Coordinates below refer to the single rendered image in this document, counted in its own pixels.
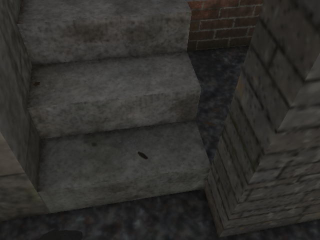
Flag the stairs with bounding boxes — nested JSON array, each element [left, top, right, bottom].
[[17, 0, 211, 214]]

